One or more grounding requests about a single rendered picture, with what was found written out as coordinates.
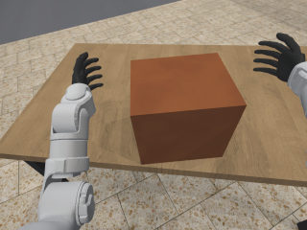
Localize right robot forearm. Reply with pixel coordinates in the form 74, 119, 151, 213
287, 61, 307, 131

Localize left robot forearm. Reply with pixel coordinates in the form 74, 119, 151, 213
37, 83, 96, 220

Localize left robot upper arm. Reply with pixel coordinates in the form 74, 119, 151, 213
17, 181, 95, 230

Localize left robot hand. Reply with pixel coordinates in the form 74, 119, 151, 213
71, 52, 104, 91

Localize carton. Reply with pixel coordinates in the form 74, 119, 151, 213
130, 53, 247, 165

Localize right robot hand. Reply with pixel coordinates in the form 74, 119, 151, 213
253, 33, 306, 82

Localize table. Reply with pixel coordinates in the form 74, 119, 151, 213
0, 43, 307, 230

